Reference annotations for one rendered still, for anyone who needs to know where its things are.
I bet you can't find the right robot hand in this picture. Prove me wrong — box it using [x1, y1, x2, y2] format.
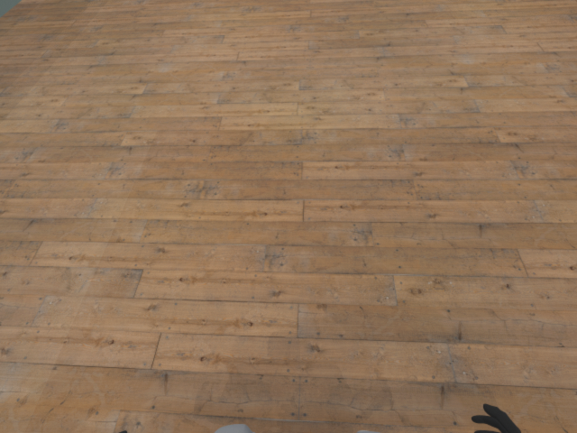
[472, 404, 521, 433]

